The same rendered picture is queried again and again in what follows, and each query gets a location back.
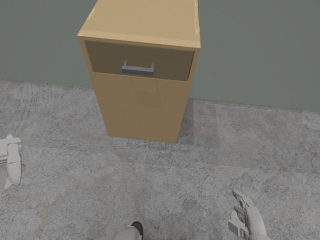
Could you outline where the robot left foot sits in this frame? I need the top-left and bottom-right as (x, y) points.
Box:
(131, 221), (143, 240)

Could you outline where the right robot hand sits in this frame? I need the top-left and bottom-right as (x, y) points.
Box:
(228, 189), (267, 240)

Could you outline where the cabinet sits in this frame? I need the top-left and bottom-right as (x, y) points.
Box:
(77, 0), (201, 143)

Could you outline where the drawer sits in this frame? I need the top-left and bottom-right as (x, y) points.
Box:
(84, 40), (194, 82)

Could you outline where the handle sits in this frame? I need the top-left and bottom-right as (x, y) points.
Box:
(121, 60), (154, 76)

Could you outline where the robot left thigh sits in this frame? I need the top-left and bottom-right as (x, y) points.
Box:
(112, 228), (142, 240)

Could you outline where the left robot hand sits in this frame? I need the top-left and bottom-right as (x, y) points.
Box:
(0, 134), (26, 190)

